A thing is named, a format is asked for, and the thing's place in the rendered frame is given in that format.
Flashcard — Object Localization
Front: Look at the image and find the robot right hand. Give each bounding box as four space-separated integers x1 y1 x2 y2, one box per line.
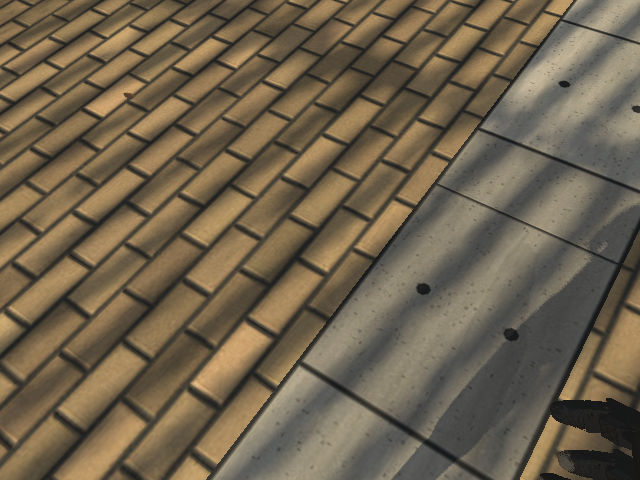
540 398 640 480

